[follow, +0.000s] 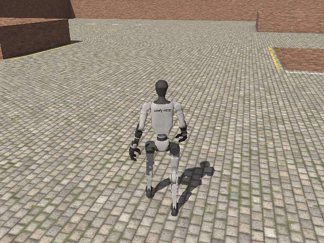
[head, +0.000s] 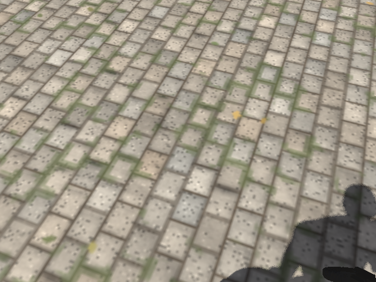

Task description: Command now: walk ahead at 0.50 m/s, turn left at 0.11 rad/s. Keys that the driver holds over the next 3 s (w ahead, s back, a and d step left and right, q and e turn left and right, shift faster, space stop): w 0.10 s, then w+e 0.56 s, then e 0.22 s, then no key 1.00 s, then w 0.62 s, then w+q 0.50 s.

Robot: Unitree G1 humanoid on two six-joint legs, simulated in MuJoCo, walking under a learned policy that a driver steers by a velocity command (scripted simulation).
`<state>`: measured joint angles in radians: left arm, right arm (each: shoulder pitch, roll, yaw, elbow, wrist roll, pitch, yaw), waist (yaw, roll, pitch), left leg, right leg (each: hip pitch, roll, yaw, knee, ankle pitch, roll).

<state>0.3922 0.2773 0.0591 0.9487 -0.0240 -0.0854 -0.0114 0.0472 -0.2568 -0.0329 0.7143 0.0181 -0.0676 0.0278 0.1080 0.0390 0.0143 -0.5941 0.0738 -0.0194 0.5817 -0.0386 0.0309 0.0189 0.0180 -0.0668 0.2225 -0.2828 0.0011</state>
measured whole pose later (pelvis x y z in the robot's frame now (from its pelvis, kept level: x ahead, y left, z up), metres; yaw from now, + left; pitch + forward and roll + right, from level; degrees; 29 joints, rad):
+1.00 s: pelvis +0.51 -0.05 +0.00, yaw -27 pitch +3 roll +0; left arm 0.23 0.30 0.08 0.72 -0.01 0.00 0.02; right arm 0.08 -0.28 -0.05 0.73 -0.01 -0.07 0.00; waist 0.05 0.03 0.04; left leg -0.60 0.02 -0.08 0.63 -0.05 -0.07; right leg -0.23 0.12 0.13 0.46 -0.27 -0.07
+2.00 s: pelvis +0.61 -0.10 -0.01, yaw -29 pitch -1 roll +0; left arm 0.31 0.21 0.04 0.94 -0.01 -0.02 0.03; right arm 0.18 -0.24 -0.05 1.01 0.01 0.00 -0.03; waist 0.00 0.00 0.01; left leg -0.31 0.01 -0.02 0.65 -0.36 0.01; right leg -0.13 0.01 0.03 0.55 -0.40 -0.02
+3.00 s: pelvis +1.00 -0.34 +0.00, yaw -16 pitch +0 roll -3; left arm 0.31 0.25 0.07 0.98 0.01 -0.10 0.01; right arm 0.14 -0.26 -0.08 0.87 0.02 -0.04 0.02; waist 0.05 0.03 0.01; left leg -0.70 0.13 -0.04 0.79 0.04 0.03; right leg 0.04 0.04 -0.24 0.20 -0.25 -0.03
